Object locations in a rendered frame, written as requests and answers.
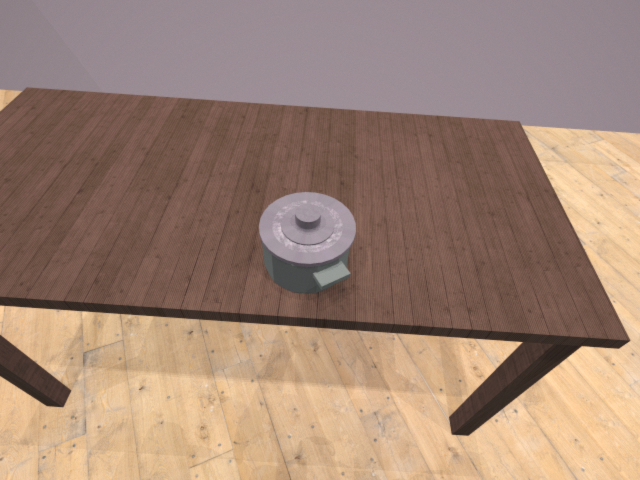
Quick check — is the pot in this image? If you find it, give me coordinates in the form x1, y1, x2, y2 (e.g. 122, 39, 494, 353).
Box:
262, 205, 351, 294

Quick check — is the knob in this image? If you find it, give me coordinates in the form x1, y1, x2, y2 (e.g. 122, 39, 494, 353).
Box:
295, 204, 321, 229

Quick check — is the lid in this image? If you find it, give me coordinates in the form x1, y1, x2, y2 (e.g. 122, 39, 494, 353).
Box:
259, 192, 356, 267

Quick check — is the table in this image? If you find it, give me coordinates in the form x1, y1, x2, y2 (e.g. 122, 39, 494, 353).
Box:
0, 87, 631, 436

